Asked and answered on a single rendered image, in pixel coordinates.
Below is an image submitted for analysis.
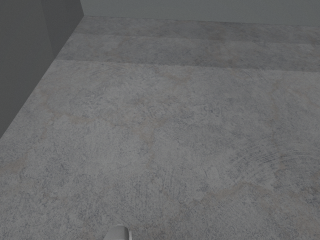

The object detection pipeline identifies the robot left thigh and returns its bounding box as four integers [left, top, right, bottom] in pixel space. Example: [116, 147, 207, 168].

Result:
[103, 226, 133, 240]

